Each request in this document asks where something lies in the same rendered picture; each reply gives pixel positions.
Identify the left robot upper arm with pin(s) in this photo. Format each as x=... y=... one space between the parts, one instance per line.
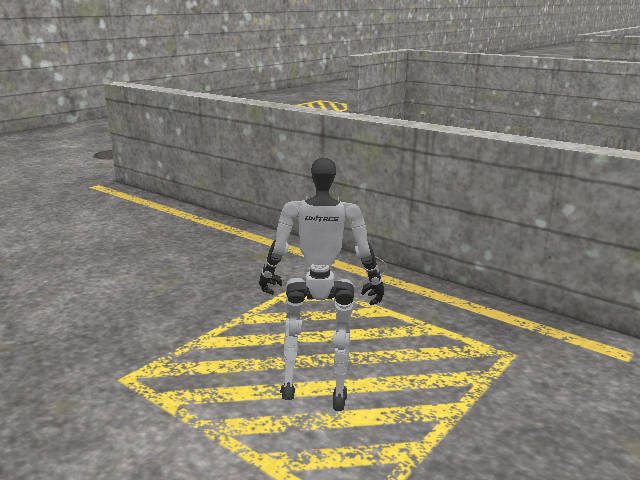
x=289 y=211

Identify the left robot foot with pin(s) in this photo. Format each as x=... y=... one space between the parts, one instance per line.
x=287 y=392

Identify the right robot upper arm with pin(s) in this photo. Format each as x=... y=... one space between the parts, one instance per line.
x=353 y=212

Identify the humanoid robot torso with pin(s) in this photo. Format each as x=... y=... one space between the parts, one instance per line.
x=321 y=233

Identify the right robot hand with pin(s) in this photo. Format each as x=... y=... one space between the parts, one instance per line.
x=376 y=289

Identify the left robot hand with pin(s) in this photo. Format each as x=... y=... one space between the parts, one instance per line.
x=263 y=283

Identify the robot left forearm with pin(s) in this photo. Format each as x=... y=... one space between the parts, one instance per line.
x=271 y=263

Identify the robot right forearm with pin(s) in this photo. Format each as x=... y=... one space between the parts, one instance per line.
x=372 y=268

